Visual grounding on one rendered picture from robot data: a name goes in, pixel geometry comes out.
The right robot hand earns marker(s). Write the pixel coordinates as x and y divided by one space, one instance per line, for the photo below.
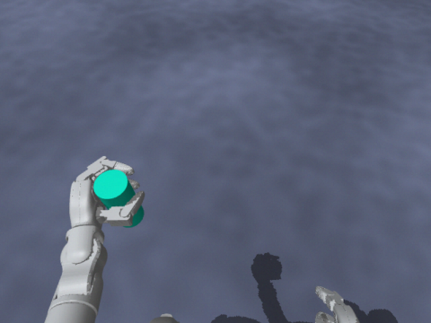
341 313

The left robot arm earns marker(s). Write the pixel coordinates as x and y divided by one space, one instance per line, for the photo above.
78 294

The can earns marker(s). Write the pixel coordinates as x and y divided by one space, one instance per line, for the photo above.
113 188

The left robot hand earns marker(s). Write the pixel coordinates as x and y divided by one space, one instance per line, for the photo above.
85 208

